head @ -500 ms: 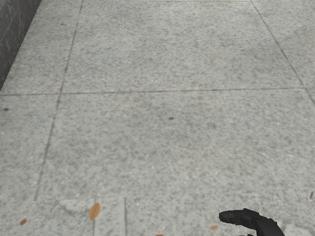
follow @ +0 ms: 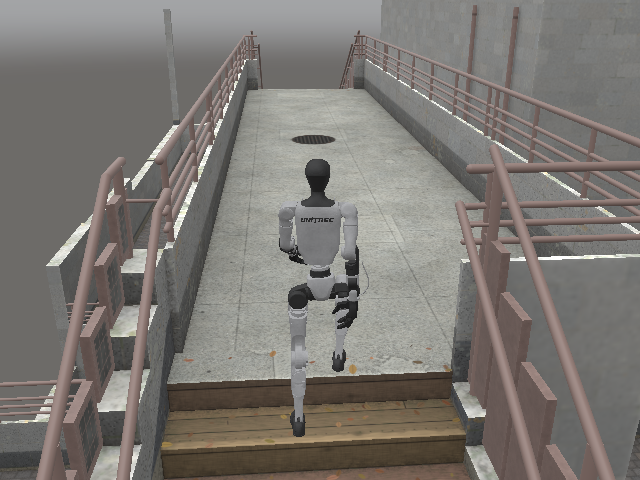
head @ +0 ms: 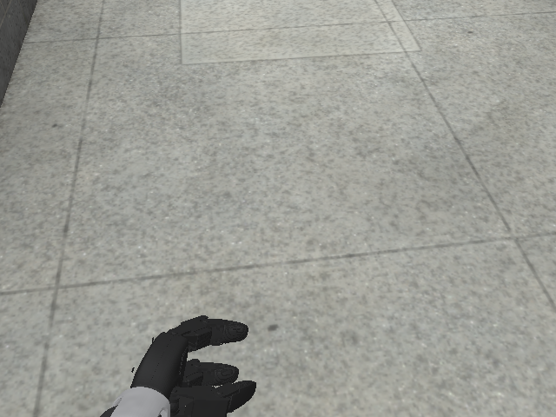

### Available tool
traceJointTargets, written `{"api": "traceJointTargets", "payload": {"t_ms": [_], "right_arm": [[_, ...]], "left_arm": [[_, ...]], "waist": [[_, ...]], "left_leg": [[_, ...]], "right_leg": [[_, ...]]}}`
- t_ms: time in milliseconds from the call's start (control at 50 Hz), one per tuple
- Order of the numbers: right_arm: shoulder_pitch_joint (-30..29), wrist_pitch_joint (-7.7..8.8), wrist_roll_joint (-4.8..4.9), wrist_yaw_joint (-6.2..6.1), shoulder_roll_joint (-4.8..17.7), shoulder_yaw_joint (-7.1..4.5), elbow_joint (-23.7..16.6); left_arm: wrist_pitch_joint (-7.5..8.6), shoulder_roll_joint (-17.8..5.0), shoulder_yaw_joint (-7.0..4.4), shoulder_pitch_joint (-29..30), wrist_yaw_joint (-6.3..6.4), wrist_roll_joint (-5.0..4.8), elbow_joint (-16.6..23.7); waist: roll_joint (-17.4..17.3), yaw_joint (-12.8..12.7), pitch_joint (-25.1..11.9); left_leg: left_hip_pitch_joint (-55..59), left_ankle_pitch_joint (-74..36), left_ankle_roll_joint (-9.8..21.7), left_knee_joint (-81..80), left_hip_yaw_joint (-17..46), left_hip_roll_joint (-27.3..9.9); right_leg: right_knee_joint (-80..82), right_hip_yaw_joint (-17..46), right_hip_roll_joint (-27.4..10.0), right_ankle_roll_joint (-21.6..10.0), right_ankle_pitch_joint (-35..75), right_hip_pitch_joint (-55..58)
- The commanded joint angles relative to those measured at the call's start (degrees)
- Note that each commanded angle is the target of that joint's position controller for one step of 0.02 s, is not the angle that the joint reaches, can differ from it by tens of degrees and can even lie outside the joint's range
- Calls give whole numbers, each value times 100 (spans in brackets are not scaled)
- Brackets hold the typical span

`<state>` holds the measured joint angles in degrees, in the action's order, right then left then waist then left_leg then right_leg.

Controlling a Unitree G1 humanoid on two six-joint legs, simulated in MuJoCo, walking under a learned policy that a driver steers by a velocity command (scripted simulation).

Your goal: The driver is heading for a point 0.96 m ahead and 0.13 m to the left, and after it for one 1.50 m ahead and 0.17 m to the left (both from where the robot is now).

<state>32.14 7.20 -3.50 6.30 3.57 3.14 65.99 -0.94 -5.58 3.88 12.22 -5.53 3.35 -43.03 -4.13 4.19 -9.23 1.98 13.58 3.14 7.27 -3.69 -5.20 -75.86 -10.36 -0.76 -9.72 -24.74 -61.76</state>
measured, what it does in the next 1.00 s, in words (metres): climbs: left foot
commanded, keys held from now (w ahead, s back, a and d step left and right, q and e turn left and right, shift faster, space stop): w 1.00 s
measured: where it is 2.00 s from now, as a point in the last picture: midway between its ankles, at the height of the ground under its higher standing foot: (230, 206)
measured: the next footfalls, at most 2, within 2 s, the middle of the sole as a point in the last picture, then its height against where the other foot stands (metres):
left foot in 0.60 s outside the picture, level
right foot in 1.18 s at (310, 290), level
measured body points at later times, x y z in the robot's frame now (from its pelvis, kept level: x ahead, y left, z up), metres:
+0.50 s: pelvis +0.26 -0.01 +0.15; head +0.26 -0.01 +0.60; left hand +0.23 +0.19 +0.00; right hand +0.50 -0.19 +0.07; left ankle +0.45 +0.14 -0.52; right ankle +0.14 -0.10 -0.58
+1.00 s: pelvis +0.51 +0.05 +0.16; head +0.53 +0.05 +0.61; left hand +0.71 +0.27 +0.06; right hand +0.46 -0.19 +0.02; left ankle +0.45 +0.13 -0.58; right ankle +0.70 -0.13 -0.51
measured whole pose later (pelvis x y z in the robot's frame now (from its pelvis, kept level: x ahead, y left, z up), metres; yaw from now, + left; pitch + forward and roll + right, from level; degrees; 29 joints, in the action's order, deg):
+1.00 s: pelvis +0.51 +0.05 +0.16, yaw -1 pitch +3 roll +2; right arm 24.0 5.1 0.3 -0.8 9.2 -3.3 59.1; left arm 4.8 -11.7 -4.3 -1.7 0.8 -1.1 -50.0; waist 2.0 3.8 -1.7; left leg -4.4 12.4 3.4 13.2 -4.1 3.8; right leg -45.5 1.5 -7.5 -1.5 2.7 -44.7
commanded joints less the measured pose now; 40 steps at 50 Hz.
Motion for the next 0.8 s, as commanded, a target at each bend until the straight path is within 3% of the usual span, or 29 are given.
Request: {"api": "traceJointTargets", "payload": {"t_ms": [20,40,60,80,100,120,140,160,180,220,260,300,320,380,440,460,500,560,580,600,620,640,660,680,700,740,760,780,800], "right_arm": [[679,128,-137,0,1411,-420,-205],[480,70,-167,43,1313,-446,-273],[105,-46,-284,114,535,-338,-374],[-301,-131,21,121,822,-530,-429],[-581,-101,90,12,908,-614,-508],[-864,-27,94,-68,734,-537,-700],[-1127,-8,115,-145,697,-460,-909],[-1439,-25,135,-235,578,-372,-1120],[-1514,-85,133,-297,608,-366,-1165],[-1611,-147,131,-306,668,-405,-1149],[-1910,-92,34,-276,758,-439,-1244],[-2530,-45,-62,-238,972,-494,-1532],[-2874,-47,-87,-231,900,-471,-1661],[-3347,-142,-34,-227,709,-429,-1817],[-3737,-368,-11,-238,824,-533,-2038],[-3898,-408,7,-268,882,-571,-2130],[-4215,-440,61,-354,886,-625,-2278],[-4425,-378,106,-433,964,-742,-2420],[-4226,-311,175,-462,1061,-816,-2378],[-3847,-217,231,-526,1213,-895,-2275],[-3155,-150,195,-568,1382,-934,-2080],[-1882,-145,173,-568,1430,-884,-1772],[-422,-186,53,-631,1455,-955,-1209],[-461,-119,-11,-713,1661,-1063,-1049],[-972,-81,39,-757,1638,-1088,-1090],[-1702,-115,128,-721,807,-843,-1178],[-1859,-131,133,-699,568,-763,-1239],[-1895,-126,107,-695,479,-735,-1262],[-1836,-108,81,-686,490,-733,-1258]], "left_arm": [[189,-698,-226,-1373,77,-203,-167],[95,-992,-364,-2183,137,-115,-428],[154,-1358,-483,-3395,227,47,-913],[296,-1664,-635,-3911,284,111,-1031],[476,-1526,-594,-3597,356,77,-1244],[551,-1257,-591,-3034,325,-26,-1410],[561,-894,-516,-2723,294,-109,-1519],[544,-528,-408,-2496,281,-65,-1632],[577,-310,-349,-2209,256,88,-1683],[694,-372,-425,-1735,271,41,-1439],[836,-404,-444,-1805,331,53,-1286],[857,-563,-447,-2413,402,89,-1302],[860,-618,-452,-2912,411,109,-1425],[887,-702,-486,-3639,307,61,-1512],[955,-816,-517,-3783,192,-116,-1570],[978,-826,-535,-3815,172,-129,-1611],[986,-820,-577,-4019,182,-185,-1761],[893,-992,-716,-3927,266,-188,-1811],[861,-1055,-761,-3831,293,-202,-1805],[840,-1025,-785,-3842,313,-171,-1762],[858,-642,-699,-4227,410,-136,-1642],[944,-306,-533,-4529,395,-88,-1418],[863,-562,-617,-3773,260,-54,-1351],[798,-754,-760,-3014,208,-114,-1163],[816,-841,-809,-2825,265,-128,-1193],[839,-406,-733,-2945,331,59,-1256],[800,-194,-682,-2919,325,83,-1226],[758,-105,-671,-2855,313,54,-1214],[744,-169,-694,-2749,295,20,-1203]], "waist": [[12,-709,-1192],[461,-1164,-1345],[1572,-1486,-1253],[1809,-1610,-838],[1361,-1302,-192],[930,-906,259],[377,-651,162],[-45,-395,54],[-232,-61,96],[202,214,151],[531,191,381],[524,-126,310],[600,-345,258],[735,-638,476],[922,-622,904],[954,-618,994],[913,-679,1082],[918,-635,987],[822,-486,820],[781,-397,385],[366,-461,-747],[-821,-104,-1659],[-980,538,-1321],[-446,585,-167],[-311,337,484],[165,-237,563],[285,-386,511],[296,-439,498],[285,-428,493]], "left_leg": [[-1351,-9025,623,2279,427,-783],[-2224,-7294,578,3269,666,-276],[-4066,-2134,446,5107,1032,599],[-4665,-1112,268,8616,1968,1047],[-5188,-1570,423,9746,2454,1016],[-5583,-1516,535,10278,2280,1059],[-5931,-1351,647,10597,2256,1067],[-6074,-1305,756,10520,2246,926],[-6132,-1500,750,10057,2083,707],[-5900,-979,598,9349,1614,393],[-5553,-1201,512,8750,1173,188],[-5665,-1343,167,7662,876,19],[-5856,-1576,42,7063,738,-53],[-5421,-2285,-136,5258,433,-176],[-4661,-2306,-121,4107,286,-43],[-4687,-2138,-105,3765,332,-37],[-4775,-1603,-67,2977,302,23],[-4062,-852,112,2201,53,269],[-3375,-1163,266,1868,-80,412],[-2177,-1502,495,2069,-129,524],[2,-2583,1023,2813,198,112],[2344,-1531,1882,2129,2107,-907],[2752,-610,1862,966,3510,-1427],[1814,466,1266,679,3236,-1220],[712,422,1074,613,2658,-1122],[-604,-665,1082,385,1979,-1042],[-875,-1011,1109,284,1818,-987],[-936,-1170,1133,199,1627,-902],[-945,-1256,1174,121,1438,-823]], "right_leg": [[602,1234,130,-545,1205,4172],[1946,2387,-90,-658,283,5052],[3657,4191,-809,-1069,-61,6313],[4948,5978,-1328,-1147,-979,5332],[4960,5489,-1153,-587,-1684,4603],[4797,4800,-1162,-502,-784,4204],[4644,4421,-1298,-403,742,4282],[4605,4023,-1373,-195,1694,4192],[4681,3429,-1333,-49,2425,3911],[5088,2237,-992,90,2634,3623],[5594,1502,-558,203,2274,3199],[5726,1385,-641,-15,3266,3698],[5735,1366,-671,-130,3688,4243],[5934,1231,-828,-313,4027,4780],[6282,1310,-1101,-386,3820,4919],[6287,1387,-1217,-396,3885,5323],[6198,1496,-1407,-378,4133,6310],[5884,1456,-1548,-261,5021,7015],[5582,1285,-1413,-120,5492,6991],[5136,1064,-1081,138,5890,6628],[4199,817,-627,476,4888,5682],[2867,849,170,849,2418,3581],[1602,1134,632,913,-617,2426],[582,1614,267,596,-155,1687],[209,1689,-73,395,327,1621],[253,1744,-440,174,1080,2224],[322,1657,-528,211,1169,2342],[314,1593,-533,274,1153,2234],[413,1550,-541,341,1198,2071]]}}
